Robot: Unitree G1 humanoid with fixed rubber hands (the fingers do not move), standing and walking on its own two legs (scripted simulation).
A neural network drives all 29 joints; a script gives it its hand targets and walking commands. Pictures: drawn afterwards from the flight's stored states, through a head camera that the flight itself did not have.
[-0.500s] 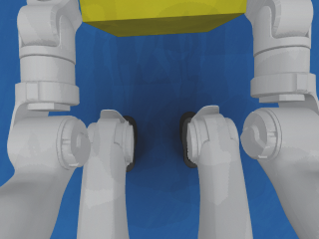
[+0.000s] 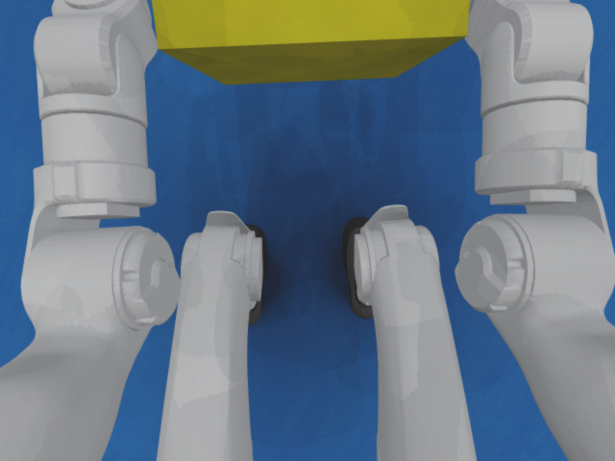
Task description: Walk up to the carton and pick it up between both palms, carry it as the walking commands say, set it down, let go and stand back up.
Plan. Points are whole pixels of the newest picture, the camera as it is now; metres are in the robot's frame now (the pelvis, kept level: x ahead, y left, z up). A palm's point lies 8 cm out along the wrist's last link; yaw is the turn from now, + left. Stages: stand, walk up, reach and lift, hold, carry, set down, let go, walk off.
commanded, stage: reach and lift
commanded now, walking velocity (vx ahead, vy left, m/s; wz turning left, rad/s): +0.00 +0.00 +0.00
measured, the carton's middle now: out of the picture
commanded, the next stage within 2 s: none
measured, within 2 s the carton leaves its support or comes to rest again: neither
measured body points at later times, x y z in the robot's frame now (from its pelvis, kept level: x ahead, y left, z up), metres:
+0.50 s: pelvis +0.00 +0.00 +0.05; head +0.32 -0.01 +0.35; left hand +0.55 +0.15 -0.03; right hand +0.55 -0.16 -0.03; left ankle +0.15 +0.13 -0.44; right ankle +0.15 -0.11 -0.44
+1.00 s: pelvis -0.01 +0.00 +0.11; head +0.29 -0.01 +0.44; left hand +0.52 +0.15 +0.04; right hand +0.52 -0.16 +0.04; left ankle +0.15 +0.13 -0.44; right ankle +0.15 -0.11 -0.44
